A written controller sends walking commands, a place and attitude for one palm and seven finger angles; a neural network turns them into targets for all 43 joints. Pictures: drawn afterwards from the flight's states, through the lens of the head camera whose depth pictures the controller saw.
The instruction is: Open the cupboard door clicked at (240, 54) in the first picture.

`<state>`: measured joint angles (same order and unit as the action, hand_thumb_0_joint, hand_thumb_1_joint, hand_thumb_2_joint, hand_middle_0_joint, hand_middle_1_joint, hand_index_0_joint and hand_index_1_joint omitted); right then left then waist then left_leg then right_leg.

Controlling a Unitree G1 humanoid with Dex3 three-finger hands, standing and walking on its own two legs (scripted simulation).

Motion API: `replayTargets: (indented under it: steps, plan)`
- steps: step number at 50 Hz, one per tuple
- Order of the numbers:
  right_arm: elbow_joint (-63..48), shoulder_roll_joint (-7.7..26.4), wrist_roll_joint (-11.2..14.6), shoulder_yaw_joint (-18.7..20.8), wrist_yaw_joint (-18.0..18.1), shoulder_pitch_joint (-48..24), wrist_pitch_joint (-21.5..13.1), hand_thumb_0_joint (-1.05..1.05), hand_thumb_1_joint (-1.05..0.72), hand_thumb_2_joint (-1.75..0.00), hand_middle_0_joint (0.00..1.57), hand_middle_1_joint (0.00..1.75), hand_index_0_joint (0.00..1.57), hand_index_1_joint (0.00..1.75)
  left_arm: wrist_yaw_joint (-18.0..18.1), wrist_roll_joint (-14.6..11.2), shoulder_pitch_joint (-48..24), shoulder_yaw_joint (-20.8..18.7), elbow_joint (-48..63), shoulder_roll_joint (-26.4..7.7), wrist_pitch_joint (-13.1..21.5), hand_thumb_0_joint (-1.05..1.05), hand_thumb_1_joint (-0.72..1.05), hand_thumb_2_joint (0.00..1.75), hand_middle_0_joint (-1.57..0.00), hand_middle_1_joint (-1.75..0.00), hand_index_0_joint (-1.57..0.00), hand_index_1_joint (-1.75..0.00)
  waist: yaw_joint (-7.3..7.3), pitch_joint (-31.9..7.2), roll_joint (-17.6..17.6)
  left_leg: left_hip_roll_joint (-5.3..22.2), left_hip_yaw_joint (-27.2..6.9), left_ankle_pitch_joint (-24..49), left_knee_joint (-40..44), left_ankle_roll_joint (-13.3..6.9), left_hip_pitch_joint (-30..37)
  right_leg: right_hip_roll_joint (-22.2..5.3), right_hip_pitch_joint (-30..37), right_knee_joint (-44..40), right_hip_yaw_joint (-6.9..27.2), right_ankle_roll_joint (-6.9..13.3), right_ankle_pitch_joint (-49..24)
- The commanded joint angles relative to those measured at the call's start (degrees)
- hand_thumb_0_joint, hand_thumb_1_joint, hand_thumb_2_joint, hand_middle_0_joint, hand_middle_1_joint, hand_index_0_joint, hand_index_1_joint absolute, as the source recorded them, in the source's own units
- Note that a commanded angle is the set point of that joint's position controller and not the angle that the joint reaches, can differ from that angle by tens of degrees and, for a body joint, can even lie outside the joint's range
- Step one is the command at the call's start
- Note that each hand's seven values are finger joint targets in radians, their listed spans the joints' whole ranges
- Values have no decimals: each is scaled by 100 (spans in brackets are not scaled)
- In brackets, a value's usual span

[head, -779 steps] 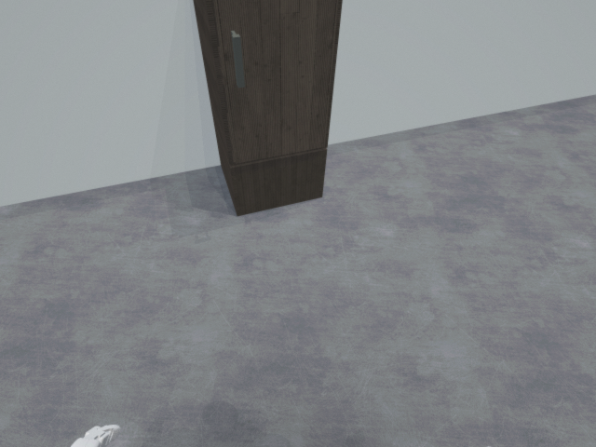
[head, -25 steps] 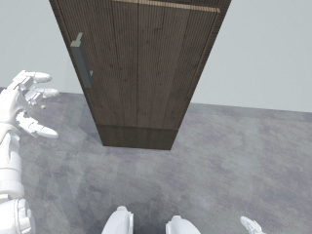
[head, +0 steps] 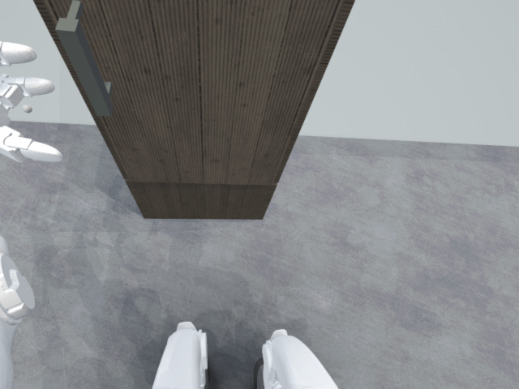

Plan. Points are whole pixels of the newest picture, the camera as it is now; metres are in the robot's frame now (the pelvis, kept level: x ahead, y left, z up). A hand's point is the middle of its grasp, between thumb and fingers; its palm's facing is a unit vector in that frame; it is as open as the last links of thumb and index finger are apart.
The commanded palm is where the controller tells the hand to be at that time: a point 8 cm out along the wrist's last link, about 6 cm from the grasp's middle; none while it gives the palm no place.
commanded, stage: move the hooked fingers beside the handle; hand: left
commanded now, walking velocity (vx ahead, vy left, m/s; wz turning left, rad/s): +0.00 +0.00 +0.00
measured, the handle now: (91, 63) +0.57 +0.23 +0.08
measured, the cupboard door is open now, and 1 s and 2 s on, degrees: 0 0 0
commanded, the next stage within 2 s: slide the fingers in behind the handle in 1.06 s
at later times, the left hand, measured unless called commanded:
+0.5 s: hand (37, 89) +0.52 +0.29 +0.07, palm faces +0.01 -1.00 -0.02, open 14.0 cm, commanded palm +0.51 +0.32 +0.08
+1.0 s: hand (35, 89) +0.52 +0.29 +0.08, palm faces +0.03 -1.00 -0.01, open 14.0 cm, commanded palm +0.51 +0.32 +0.07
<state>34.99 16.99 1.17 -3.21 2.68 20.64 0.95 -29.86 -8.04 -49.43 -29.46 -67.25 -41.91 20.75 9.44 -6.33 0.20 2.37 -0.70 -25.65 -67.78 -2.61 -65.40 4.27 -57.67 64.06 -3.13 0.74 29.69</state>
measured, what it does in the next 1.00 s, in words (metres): stands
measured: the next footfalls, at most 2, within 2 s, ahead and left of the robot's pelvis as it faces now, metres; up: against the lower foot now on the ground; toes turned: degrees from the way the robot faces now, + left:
none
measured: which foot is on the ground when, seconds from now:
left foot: down 0.00-1.00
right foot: down 0.00-1.00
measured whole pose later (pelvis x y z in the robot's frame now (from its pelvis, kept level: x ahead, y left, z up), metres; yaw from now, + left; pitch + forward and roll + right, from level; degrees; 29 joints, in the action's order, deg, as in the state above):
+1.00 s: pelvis +0.01 +0.00 +0.00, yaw -1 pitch +25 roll -6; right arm 33.6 16.5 0.5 -4.1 1.6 20.8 4.5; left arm -27.7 -5.5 -54.3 -30.5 -70.5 -45.2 20.0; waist 11.4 -6.1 0.7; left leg 3.1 -1.2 -26.6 -68.5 -2.6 -67.4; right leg 5.1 -59.2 63.5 -3.3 0.7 29.8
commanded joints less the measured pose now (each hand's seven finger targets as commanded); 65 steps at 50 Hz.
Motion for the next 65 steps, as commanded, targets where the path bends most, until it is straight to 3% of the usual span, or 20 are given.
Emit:
replayTargets:
  steps: [1, 3, 7, 8, 11, 13, 17, 18, 23, 28, 31, 35, 42, 46, 49, 50, 56, 60, 64, 65]
  plan:
    - [-302, 1184, -12, 410, 84, 931, -16, 0, -90, -90, 20, 30, 20, 30, 42, -55, -2447, -248, 989, -2029, 223, 0, -50, 30, -30, -120, -30, -120, -53, -2826, 1274, 64, -516, 1895, 643, 23, 3130, -5, 51, -808, 143, 113, -1300]
    - [-273, 1201, -25, 413, 67, 979, 32, 0, -90, -90, 20, 30, 20, 30, 46, 0, -2566, -158, 1024, -2003, 185, 0, -50, 30, -30, -120, -30, -120, 0, -2857, 1446, 100, -570, 2042, 659, 55, 3349, -5, -125, -821, 99, 110, -1335]
    - [-285, 1238, -47, 413, 50, 1112, 132, 0, -90, -90, 20, 30, 20, 30, 68, 34, -2565, -301, 916, -2159, 157, 0, -50, 30, -30, -120, -30, -120, 17, -2979, 1291, 138, -629, 2338, 621, 67, 3447, 28, -188, -777, 59, 105, -1472]
    - [-271, 1212, -49, 406, 42, 1113, 146, 0, -90, -90, 20, 30, 20, 30, 74, 36, -2716, -119, 855, -1962, 121, 0, -50, 30, -30, -120, -30, -120, 124, -2855, 1298, 139, -624, 2207, 623, 53, 3389, 29, -279, -816, 62, 86, -1404]
    - [-231, 1236, -54, 366, 59, 1178, 163, 0, -90, -90, 20, 30, 20, 30, 131, 80, -3154, -60, 707, -1994, 71, 0, -50, 30, -30, -120, -30, -120, 250, -2636, 1316, 141, -670, 2021, 594, 43, 3270, 33, -504, -798, 37, 100, -1277]
    - [-231, 1256, -78, 361, 56, 1237, 185, 0, -90, -90, 20, 30, 20, 30, 178, 155, -3166, -260, 707, -2315, 78, 0, -50, 30, -30, -120, -30, -120, 191, -2893, 1427, 143, -662, 2178, 540, 56, 3331, 32, -410, -769, 44, 98, -1349]
    - [-324, 1239, -109, 381, 2, 1295, 252, 0, -90, -90, 20, 30, 20, 30, 177, 202, -2459, -448, 842, -2435, 106, 0, -50, 30, -30, -120, -30, -120, -52, -3289, 1547, 151, -644, 2825, 561, 111, 3635, 50, -141, -722, 27, 124, -1729]
    - [-338, 1204, -105, 380, -27, 1275, 285, 0, -90, -90, 20, 30, 20, 30, 158, 176, -2486, -275, 941, -2196, 99, 0, -50, 30, -30, -120, -30, -120, -9, -3258, 1652, 151, -628, 2868, 564, 110, 3709, 51, -195, -750, 24, 109, -1762]
    - [-338, 1222, -80, 404, -29, 1270, 364, 0, -90, -90, 20, 30, 20, 30, 148, 125, -2691, -251, 963, -2140, 52, 0, -50, 30, -30, -120, -30, -120, 128, -2920, 1396, 157, -623, 2456, 623, 68, 3494, 77, -235, -832, 12, 85, -1580]
    - [-229, 1206, -118, 451, -48, 1254, 346, 0, -90, -90, 20, 30, 20, 30, 239, 57, -2890, -346, 1555, -2137, 363, 0, -50, 30, -30, -120, -30, -120, 73, -3300, 1790, 188, -746, 2793, 654, 151, 4156, 83, -361, -843, -3, 131, -1582]
    - [-185, 1170, -94, 432, -54, 1250, 368, 0, -90, -90, 20, 30, 20, 30, 222, 37, -2740, -68, 1047, -1696, 231, 0, -50, 30, -30, -120, -30, -120, 184, -2869, 1481, 163, -729, 2502, 693, 104, 3928, 89, -430, -929, -21, 125, -1463]
    - [-273, 1195, -61, 372, -20, 1205, 387, 0, -90, -90, 20, 30, 20, 30, 230, 141, -2609, 19, 552, -1817, -30, 0, -50, 30, -30, -120, -30, -120, 176, -2461, 1326, 103, -611, 2035, 727, 49, 3321, 55, -278, -972, 16, 103, -1343]
    - [-293, 1185, -99, 402, -25, 1117, 353, 0, -90, -90, 20, 30, 20, 30, 294, 32, -2925, -105, 1136, -1878, 377, 0, -50, 30, -30, -120, -30, -120, 167, -2972, 1441, 130, -635, 2379, 583, 79, 3642, 72, -241, -849, 56, 113, -1536]
    - [-288, 1219, -77, 393, 6, 1107, 289, 0, -90, -90, 20, 30, 20, 30, 250, 35, -2835, -430, 985, -2336, 347, 0, -50, 30, -30, -120, -30, -120, 87, -2999, 1360, 93, -538, 2210, 551, 31, 3268, 69, 118, -830, 114, 118, -1569]
    - [-322, 1195, -50, 354, 3, 1089, 312, 0, -90, -90, 20, 30, 20, 30, 213, 145, -2606, -370, 753, -2366, 196, 0, -50, 30, -30, -120, -30, -120, 56, -2921, 1375, 89, -487, 2240, 502, 27, 3107, 65, 121, -816, 124, 87, -1648]
    - [-326, 1179, -31, 325, 2, 1067, 325, 0, -90, -90, 20, 30, 20, 30, 194, 163, -2670, -232, 663, -2270, 154, 0, -50, 30, -30, -120, -30, -120, 119, -2756, 1352, 88, -463, 2090, 500, 15, 2971, 73, 83, -841, 133, 74, -1578]
    - [-254, 1183, -52, 337, 26, 1101, 309, 0, -90, -90, 20, 30, 20, 30, 68, 8, -3019, -102, 997, -2066, 295, 0, -50, 30, -30, -120, -30, -120, 183, -2970, 1597, 125, -586, 2277, 458, 46, 3385, 91, -237, -769, 78, 117, -1540]
    - [-222, 1199, -34, 360, 18, 1121, 317, 0, -90, -90, 20, 30, 20, 30, -3, -39, -2764, -33, 787, -1900, 184, 0, -50, 30, -30, -120, -30, -120, 180, -2933, 1384, 122, -593, 2112, 498, 32, 3297, 87, -212, -833, 69, 93, -1448]
    - [-205, 1175, -57, 380, -1, 1141, 319, 0, -90, -90, 20, 30, 20, 30, 87, 5, -2817, 183, 961, -1602, 96, 0, -50, 30, -30, -120, -30, -120, 162, -2910, 1629, 135, -668, 2184, 591, 78, 3609, 62, -454, -840, 8, 114, -1389]
    - [-211, 1187, -72, 391, -6, 1168, 327, 0, -90, -90, 20, 30, 20, 30, 159, 14, -2780, 29, 1063, -1755, 109, 0, -50, 30, -30, -120, -30, -120, 95, -2950, 1580, 146, -698, 2148, 630, 91, 3641, 63, -419, -836, -7, 121, -1335]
